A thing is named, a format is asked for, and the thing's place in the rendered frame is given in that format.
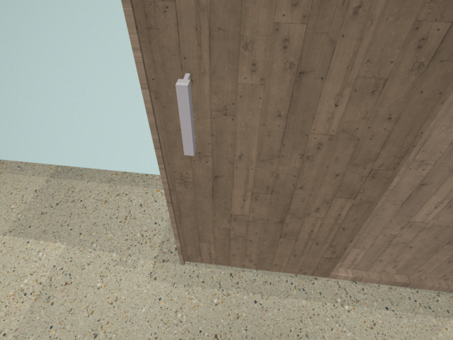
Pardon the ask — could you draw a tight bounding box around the wardrobe door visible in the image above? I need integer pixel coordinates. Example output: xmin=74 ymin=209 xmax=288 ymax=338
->
xmin=132 ymin=0 xmax=453 ymax=278
xmin=336 ymin=92 xmax=453 ymax=281

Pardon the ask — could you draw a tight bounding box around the handle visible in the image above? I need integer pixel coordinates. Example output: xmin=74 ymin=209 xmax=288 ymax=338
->
xmin=176 ymin=73 xmax=196 ymax=156

